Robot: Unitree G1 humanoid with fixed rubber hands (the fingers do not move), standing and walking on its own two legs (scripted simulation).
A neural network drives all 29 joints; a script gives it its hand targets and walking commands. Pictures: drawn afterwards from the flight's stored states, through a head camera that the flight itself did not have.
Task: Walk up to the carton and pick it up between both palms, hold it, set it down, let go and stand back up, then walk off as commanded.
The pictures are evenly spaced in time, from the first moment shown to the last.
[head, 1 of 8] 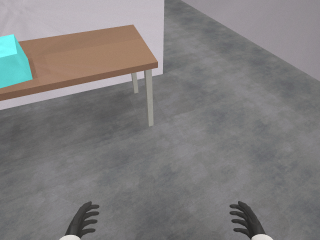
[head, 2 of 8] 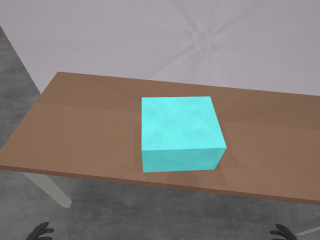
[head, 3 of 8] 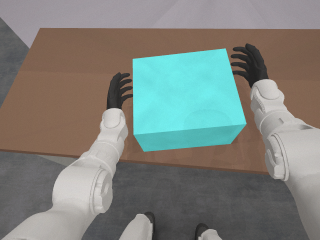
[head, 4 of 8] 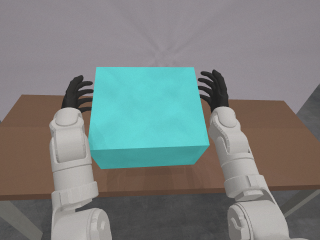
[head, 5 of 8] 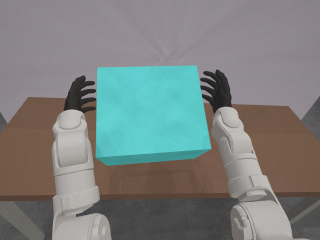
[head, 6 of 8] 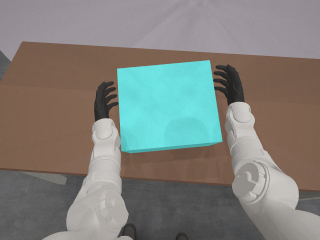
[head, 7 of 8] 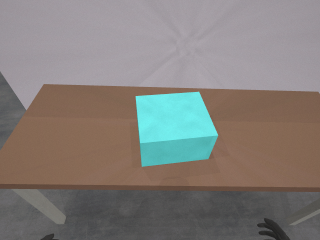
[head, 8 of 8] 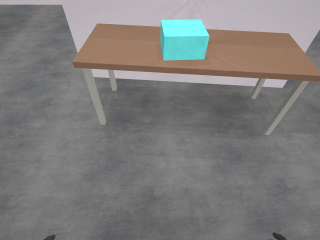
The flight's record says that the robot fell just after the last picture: no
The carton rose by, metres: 0.24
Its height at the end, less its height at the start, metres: +0.00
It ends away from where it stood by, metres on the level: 0.04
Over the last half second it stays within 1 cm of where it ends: yes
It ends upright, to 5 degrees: yes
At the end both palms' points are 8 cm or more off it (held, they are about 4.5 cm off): yes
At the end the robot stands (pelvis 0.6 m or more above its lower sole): yes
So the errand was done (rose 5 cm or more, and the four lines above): yes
